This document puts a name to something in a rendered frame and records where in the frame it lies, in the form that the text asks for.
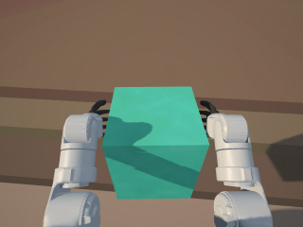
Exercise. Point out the left robot forearm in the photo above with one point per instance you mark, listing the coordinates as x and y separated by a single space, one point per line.
80 136

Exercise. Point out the robot right hand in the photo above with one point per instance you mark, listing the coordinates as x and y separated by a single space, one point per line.
212 110

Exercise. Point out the carton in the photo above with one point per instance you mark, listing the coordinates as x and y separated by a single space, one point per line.
154 142

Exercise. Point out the robot left hand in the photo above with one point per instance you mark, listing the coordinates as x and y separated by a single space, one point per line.
99 112

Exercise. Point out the right robot forearm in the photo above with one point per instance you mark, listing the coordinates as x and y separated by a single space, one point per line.
235 161

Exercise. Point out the left robot upper arm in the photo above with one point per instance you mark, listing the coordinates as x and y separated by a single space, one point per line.
73 209

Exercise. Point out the right robot upper arm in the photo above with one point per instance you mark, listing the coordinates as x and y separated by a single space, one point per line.
241 209

